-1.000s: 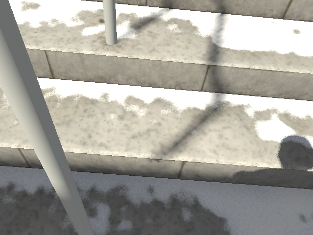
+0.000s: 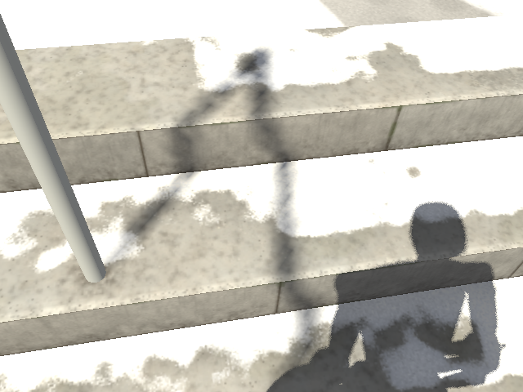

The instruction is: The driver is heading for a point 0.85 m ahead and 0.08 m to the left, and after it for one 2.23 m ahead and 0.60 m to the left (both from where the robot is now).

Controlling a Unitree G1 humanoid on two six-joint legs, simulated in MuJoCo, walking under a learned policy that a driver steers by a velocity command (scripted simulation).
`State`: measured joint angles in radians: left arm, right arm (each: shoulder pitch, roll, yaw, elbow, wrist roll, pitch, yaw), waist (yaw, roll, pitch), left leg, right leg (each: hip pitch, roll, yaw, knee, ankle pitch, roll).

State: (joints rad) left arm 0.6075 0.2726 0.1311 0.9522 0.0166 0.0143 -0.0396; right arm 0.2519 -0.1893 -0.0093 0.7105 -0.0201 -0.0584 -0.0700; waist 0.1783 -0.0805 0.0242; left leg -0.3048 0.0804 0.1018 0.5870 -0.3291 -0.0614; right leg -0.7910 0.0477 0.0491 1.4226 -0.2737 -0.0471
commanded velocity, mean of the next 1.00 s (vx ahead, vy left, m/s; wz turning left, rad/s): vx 0.99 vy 0.00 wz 0.17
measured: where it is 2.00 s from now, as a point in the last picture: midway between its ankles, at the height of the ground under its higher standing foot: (334, 75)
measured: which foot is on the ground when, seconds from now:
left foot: down 0.00-0.30, up 0.32-0.90, down 0.92-1.00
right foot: up 0.00-0.28, down 0.30-0.90, up 0.92-1.00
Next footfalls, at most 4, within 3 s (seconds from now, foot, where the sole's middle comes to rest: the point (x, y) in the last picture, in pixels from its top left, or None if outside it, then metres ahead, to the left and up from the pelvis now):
0.30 right None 0.15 -0.26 -0.76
0.92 left None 0.38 -0.24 -0.61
1.20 right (495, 342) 0.61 -0.43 -0.61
1.48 left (373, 202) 0.84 -0.11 -0.45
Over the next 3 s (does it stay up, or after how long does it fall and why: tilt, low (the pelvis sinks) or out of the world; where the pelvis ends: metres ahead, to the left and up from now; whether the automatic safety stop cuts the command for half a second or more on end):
stays up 2.02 0.37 0.47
